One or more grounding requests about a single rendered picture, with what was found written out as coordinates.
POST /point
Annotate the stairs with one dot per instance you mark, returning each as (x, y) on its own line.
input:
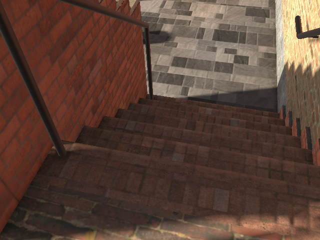
(242, 140)

